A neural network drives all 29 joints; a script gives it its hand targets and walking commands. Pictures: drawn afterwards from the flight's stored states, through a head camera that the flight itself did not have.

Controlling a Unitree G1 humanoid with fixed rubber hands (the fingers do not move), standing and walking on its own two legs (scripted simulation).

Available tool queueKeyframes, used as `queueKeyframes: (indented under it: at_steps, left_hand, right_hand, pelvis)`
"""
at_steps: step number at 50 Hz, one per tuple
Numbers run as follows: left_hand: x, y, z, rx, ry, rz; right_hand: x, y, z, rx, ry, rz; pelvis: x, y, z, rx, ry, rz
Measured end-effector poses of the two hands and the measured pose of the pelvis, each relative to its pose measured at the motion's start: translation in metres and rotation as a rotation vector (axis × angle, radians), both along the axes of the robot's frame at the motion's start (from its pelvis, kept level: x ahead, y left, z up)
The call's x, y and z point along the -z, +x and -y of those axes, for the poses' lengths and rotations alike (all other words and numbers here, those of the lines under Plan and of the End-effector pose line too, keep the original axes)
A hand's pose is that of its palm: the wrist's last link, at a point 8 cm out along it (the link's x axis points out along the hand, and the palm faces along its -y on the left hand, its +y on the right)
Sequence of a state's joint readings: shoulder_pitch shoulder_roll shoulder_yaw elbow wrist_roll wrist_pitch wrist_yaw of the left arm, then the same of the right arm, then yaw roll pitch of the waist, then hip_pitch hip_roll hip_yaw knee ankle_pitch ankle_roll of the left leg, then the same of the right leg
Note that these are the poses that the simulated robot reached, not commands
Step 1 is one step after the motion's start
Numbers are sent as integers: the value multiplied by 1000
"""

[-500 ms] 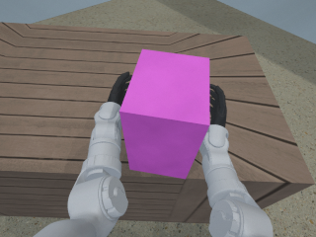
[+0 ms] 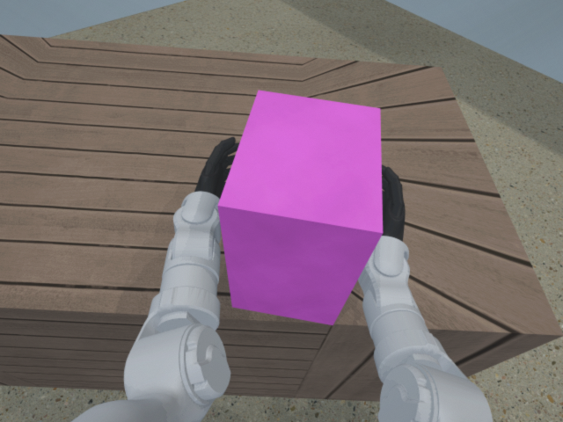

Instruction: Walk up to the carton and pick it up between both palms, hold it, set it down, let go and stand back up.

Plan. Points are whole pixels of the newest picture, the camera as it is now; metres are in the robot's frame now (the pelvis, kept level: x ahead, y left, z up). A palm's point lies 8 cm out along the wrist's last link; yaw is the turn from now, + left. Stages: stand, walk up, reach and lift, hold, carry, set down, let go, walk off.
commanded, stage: set down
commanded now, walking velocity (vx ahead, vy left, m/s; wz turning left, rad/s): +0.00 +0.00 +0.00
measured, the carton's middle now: (298, 217) +0.38 +0.00 +0.06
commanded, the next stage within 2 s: none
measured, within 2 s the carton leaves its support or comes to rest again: neither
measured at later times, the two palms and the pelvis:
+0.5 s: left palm (202, 187) +0.43 +0.14 +0.06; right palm (391, 224) +0.37 -0.14 +0.06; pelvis +0.01 +0.02 -0.01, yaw -3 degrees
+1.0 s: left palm (191, 145) +0.41 +0.14 +0.17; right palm (444, 199) +0.35 -0.18 +0.14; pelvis -0.03 +0.00 -0.01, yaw -4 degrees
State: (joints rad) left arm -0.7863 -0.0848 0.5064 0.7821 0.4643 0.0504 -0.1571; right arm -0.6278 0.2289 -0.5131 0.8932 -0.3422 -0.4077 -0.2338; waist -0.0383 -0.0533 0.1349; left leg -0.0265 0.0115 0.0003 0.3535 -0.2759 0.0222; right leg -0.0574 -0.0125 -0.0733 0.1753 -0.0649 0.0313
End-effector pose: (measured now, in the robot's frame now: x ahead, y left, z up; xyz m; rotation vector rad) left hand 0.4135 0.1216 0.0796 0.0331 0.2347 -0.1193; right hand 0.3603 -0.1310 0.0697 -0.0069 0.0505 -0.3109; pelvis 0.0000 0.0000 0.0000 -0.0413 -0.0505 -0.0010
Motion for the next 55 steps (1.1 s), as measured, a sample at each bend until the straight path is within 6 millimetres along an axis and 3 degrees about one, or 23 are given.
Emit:
queueKeyframes:
  at_steps: [8,15,18,21,25,30,34,39,46,50,55]
  left_hand:
    - [3,1,0,5,33,-3]
    - [34,1,-1,-2,62,-88]
    - [41,4,-3,-18,51,-97]
    - [36,10,-7,-33,45,-62]
    - [15,18,-18,-38,54,-7]
    - [-29,18,-28,-25,45,16]
    - [-69,1,-19,8,59,66]
    - [-73,-8,-2,33,69,0]
    - [-69,-4,-8,4,85,-56]
    - [-86,-1,-16,-44,83,-28]
    - [-116,0,-17,-49,89,7]
  right_hand:
    - [7,-1,2,-13,0,-25]
    - [54,-12,8,-24,23,-222]
    - [59,-10,12,13,61,-220]
    - [46,0,13,27,76,-158]
    - [14,13,13,19,76,-83]
    - [-27,22,15,13,95,-49]
    - [-64,18,24,23,100,50]
    - [-77,6,35,62,104,-9]
    - [-63,-11,40,41,148,-146]
    - [-72,-9,48,27,171,-121]
    - [-102,-7,62,26,173,-52]
  pelvis:
    - [1,6,-3,2,-4,40]
    - [4,7,-8,12,-9,-12]
    - [5,7,-11,22,-13,-93]
    - [7,8,-15,36,-13,-173]
    - [8,10,-19,45,-9,-204]
    - [5,10,-20,67,-21,-137]
    - [4,12,-20,85,-37,-79]
    - [5,5,-16,65,-26,10]
    - [5,-23,-8,73,1,17]
    - [6,-33,-5,72,11,-49]
    - [6,-35,0,55,15,-82]
